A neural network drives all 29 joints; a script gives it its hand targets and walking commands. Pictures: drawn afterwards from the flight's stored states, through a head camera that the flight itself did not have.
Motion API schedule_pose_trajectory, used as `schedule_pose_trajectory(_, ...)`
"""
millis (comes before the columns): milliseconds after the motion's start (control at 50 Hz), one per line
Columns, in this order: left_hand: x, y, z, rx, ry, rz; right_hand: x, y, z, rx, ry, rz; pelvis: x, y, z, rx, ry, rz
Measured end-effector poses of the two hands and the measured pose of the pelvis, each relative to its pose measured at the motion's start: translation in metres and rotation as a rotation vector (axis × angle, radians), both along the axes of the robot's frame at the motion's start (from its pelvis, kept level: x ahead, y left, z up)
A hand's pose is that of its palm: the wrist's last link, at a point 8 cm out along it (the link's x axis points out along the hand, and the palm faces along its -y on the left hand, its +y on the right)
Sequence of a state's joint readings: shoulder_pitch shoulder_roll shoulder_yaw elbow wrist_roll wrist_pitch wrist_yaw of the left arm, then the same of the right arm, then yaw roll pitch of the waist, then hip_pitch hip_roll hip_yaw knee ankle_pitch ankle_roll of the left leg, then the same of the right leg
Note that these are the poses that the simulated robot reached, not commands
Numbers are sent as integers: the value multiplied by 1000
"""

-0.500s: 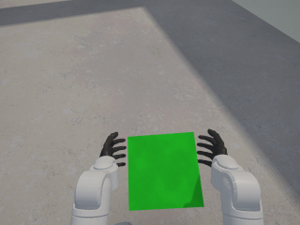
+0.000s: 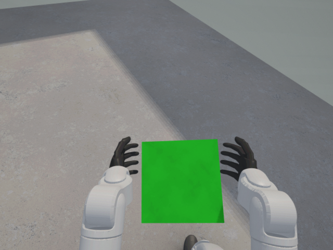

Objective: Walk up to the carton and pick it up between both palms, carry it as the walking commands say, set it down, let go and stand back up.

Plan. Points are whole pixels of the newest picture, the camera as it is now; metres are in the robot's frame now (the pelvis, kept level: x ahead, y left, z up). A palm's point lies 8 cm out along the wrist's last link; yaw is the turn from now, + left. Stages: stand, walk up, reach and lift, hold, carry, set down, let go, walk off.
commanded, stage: carry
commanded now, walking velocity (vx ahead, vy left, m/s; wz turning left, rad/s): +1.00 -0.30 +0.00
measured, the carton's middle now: (181, 178) +0.31 -0.03 -0.03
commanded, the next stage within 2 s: none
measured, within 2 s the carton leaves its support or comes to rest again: neither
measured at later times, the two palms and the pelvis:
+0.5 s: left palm (147, 40) +0.77 +0.07 +0.11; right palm (221, 42) +0.76 -0.20 +0.13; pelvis +0.49 -0.05 +0.04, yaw -2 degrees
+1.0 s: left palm (158, 2) +1.24 +0.02 +0.09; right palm (207, 0) +1.27 -0.24 +0.11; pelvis +1.00 -0.14 +0.02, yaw +5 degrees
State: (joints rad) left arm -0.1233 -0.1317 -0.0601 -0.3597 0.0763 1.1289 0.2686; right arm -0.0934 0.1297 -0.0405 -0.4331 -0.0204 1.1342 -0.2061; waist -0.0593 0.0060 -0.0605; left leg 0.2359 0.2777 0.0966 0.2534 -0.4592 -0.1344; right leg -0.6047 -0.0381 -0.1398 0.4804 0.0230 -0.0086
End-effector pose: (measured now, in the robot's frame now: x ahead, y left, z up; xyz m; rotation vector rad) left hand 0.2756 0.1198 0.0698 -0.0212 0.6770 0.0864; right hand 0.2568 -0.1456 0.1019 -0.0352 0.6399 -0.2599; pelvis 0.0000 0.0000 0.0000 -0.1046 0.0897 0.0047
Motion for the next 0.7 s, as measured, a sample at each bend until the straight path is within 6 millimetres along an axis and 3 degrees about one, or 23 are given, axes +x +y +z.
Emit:
schedule_pose_trajectory(40,43,-7,-13,35,30,36,54,-9,-14,32,15,36,48,-17,-7,-17,-1,-17)
schedule_pose_trajectory(120,106,-17,-14,31,145,67,139,-17,-26,38,109,60,116,-32,13,36,3,66)
schedule_pose_trajectory(200,167,-8,3,26,144,130,221,-9,-17,67,116,127,195,-39,28,50,24,87)
schedule_pose_trajectory(320,288,0,10,-44,23,207,353,2,3,-16,27,201,323,-47,21,85,26,34)
schedule_pose_trajectory(440,425,-30,40,0,21,68,458,-32,21,12,28,57,438,-45,43,20,56,-9)
schedule_pose_trajectory(500,494,-50,44,5,-7,19,506,-52,28,16,3,6,494,-52,42,-4,44,-34)
schedule_pose_trajectory(580,582,-75,31,-28,-43,3,579,-76,27,-5,-30,-19,573,-74,25,-19,12,-7)
schedule_pose_trajectory(660,666,-94,4,15,-28,33,671,-97,0,20,-19,21,678,-101,-5,11,-12,34)
schedule_pose_trajectory(700,705,-102,-8,50,25,36,720,-100,-14,61,13,51,725,-111,-7,-23,-17,4)
